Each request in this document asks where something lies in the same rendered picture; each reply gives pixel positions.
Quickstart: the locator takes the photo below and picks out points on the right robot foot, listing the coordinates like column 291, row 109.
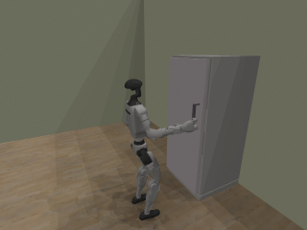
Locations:
column 153, row 213

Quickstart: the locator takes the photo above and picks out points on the left robot upper arm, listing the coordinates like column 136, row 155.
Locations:
column 126, row 118

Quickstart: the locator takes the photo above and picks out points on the right robot hand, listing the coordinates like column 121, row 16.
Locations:
column 189, row 125

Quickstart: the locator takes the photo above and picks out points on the robot right forearm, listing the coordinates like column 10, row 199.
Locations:
column 161, row 132

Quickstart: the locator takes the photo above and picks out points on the right robot upper arm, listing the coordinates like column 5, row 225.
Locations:
column 142, row 113

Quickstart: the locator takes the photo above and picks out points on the fridge door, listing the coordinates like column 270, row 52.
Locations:
column 187, row 85

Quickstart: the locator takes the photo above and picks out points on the robot right shin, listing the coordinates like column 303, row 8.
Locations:
column 151, row 196

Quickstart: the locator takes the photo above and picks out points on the handle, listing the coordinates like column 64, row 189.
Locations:
column 194, row 110

